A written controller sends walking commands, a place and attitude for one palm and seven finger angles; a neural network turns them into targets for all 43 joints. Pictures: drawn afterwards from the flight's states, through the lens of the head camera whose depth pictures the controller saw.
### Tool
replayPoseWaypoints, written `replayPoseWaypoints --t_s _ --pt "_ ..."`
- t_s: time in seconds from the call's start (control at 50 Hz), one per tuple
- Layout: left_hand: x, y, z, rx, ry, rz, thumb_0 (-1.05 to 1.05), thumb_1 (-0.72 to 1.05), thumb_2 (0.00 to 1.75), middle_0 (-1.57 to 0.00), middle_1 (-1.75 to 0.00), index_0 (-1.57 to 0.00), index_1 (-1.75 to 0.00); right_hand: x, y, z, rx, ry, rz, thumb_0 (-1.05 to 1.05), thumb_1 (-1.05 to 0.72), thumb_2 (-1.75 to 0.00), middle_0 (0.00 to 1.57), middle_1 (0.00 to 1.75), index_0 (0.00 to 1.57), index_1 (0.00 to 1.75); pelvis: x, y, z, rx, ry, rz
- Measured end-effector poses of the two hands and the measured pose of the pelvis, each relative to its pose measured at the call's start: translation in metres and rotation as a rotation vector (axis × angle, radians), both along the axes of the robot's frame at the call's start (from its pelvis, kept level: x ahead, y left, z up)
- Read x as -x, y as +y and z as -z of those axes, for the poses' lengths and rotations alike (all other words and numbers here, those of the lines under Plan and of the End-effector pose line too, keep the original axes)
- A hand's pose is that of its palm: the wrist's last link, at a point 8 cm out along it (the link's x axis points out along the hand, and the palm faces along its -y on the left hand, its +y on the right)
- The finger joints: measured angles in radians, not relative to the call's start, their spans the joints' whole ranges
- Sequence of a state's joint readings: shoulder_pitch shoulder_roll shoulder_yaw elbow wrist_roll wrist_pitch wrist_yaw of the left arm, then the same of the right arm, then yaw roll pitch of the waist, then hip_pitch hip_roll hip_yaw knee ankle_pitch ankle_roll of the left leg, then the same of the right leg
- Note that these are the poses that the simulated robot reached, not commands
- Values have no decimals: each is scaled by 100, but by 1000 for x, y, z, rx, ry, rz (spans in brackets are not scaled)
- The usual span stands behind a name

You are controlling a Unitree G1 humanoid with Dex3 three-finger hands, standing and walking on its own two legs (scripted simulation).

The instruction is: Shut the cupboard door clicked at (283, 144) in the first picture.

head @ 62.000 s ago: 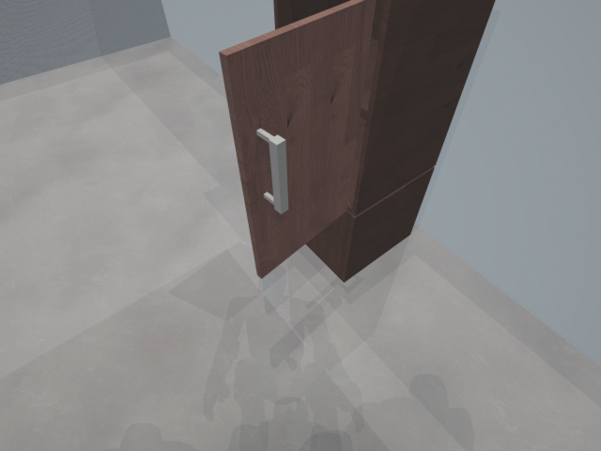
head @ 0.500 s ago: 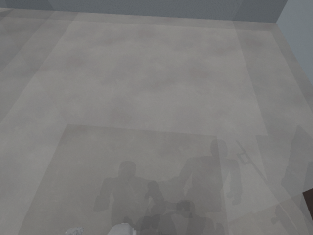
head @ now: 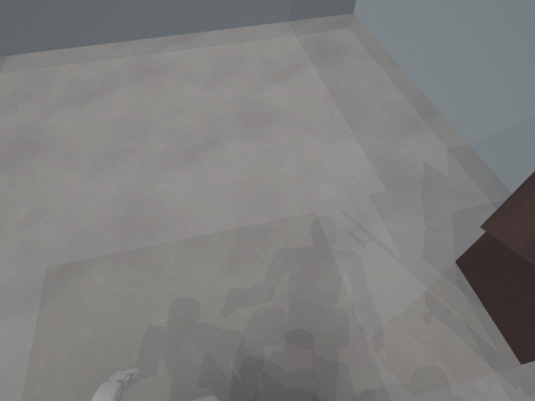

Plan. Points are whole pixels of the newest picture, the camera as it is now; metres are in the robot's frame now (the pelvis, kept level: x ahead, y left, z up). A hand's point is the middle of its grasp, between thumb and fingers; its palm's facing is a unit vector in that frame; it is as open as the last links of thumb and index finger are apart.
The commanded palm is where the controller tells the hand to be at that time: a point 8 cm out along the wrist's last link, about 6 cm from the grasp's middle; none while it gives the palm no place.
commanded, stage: turn to face it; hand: left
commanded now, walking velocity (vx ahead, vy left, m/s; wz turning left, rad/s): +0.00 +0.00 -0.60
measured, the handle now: out of the picture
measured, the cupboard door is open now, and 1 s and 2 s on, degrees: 25 25 25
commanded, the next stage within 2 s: take the last steps up to it in 1.30 s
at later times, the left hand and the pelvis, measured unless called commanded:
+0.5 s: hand (150, 380) +0.17 +0.22 -0.16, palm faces -0.26 -0.95 -0.18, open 7.4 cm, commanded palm none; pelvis +0.02 +0.04 +0.02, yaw -18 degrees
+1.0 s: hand (199, 350) +0.22 +0.14 -0.16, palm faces -0.55 -0.81 -0.21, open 7.4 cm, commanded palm none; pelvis +0.03 +0.02 +0.01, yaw -34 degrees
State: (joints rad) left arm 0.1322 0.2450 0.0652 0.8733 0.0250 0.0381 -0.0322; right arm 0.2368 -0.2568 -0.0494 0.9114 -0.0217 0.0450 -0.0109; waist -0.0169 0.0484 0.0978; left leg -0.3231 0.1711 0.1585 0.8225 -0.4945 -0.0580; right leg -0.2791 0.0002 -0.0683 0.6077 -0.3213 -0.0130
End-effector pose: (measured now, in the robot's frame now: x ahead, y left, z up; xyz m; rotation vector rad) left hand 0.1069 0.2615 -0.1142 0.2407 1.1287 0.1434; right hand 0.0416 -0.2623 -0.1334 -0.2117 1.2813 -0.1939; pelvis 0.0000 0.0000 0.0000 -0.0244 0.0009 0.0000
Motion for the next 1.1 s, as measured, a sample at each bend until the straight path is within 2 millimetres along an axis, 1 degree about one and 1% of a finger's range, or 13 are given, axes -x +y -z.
replayPoseWaypoints --t_s 0.08,0.18,0.28,0.34,0.44,0.52,0.62,0.7,0.76,0.82,0.94,1.04,1.1 --pt "-3 -12 -6 -8 21 36 0 91 90 -20 -30 -20 -30 -1 -10 -6 12 -4 50 1 -91 -90 20 30 20 30 -1 -1 -8 -7 -1 46" --pt "-5 -16 -2 13 69 83 0 91 90 -20 -30 -20 -30 -12 -8 -22 22 -66 83 1 -91 -90 20 30 20 30 -6 2 -14 -16 10 102" --pt "-14 -6 12 45 99 115 0 90 90 -20 -30 -21 -30 -22 6 -33 56 -120 112 1 -91 -90 20 30 20 30 -15 17 -11 -10 15 163" --pt "-25 4 25 60 113 132 1 90 90 -20 -30 -21 -30 -21 17 -35 84 -147 128 1 -91 -90 20 30 20 30 -20 28 -5 -5 14 203" --pt "-50 9 19 66 117 196 1 91 90 -20 -30 -20 -30 4 34 -45 87 -117 174 1 -91 -90 20 30 21 30 -22 35 -14 15 0 271" --pt "-73 1 9 64 98 255 1 91 90 -19 -30 -20 -30 30 42 -45 69 -81 245 1 -91 -90 20 30 21 30 -23 37 -20 30 -3 324" --pt "-102 -24 0 47 65 354 1 91 90 -19 -30 -20 -30 69 41 -34 39 -39 354 1 -91 -90 20 30 21 30 -22 30 -19 29 -4 391" --pt "-122 -54 -2 23 9 437 1 91 90 -19 -30 -20 -30 103 31 -14 9 -9 439 1 -91 -90 20 30 21 30 -19 16 -8 8 -8 440" --pt "-126 -70 -2 3 -20 480 0 91 90 -19 -30 -20 -30 121 22 -1 4 24 492 1 -91 -90 20 30 21 30 -16 12 -1 7 -9 472" --pt "-122 -77 -6 -5 6 508 0 91 90 -19 -30 -20 -30 125 18 -7 14 24 529 1 -91 -90 20 30 20 30 -16 12 -7 -1 -8 504" --pt "-123 -79 1 8 71 559 0 91 90 -20 -30 -21 -30 114 20 -25 46 -42 563 1 -91 -90 20 30 20 30 -23 16 -13 -22 2 570" --pt "-140 -73 21 35 100 579 1 90 90 -20 -30 -21 -30 107 35 -28 94 -72 586 1 -91 -90 20 30 20 30 -37 28 -4 -8 10 621" --pt "-150 -75 21 35 117 604 1 91 90 -20 -30 -20 -30 112 51 -34 88 -55 604 1 -91 -90 20 30 20 30 -40 29 -9 -2 7 654"
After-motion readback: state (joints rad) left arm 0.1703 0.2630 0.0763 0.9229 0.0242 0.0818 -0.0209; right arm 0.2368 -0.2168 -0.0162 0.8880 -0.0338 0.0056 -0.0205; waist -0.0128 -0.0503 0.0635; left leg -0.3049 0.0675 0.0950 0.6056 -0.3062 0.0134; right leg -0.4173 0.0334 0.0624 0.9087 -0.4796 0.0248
